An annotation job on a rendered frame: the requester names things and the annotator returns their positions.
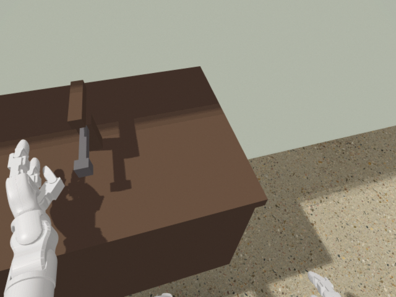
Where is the tap lever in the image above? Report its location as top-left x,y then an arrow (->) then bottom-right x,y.
74,125 -> 93,178

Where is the robot left forearm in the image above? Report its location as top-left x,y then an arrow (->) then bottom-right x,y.
4,210 -> 58,297

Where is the counter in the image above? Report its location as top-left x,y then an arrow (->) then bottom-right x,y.
0,66 -> 268,297

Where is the robot left hand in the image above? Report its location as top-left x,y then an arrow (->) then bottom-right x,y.
6,139 -> 65,218

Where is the robot right hand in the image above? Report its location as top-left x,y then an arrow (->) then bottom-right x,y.
308,271 -> 342,297

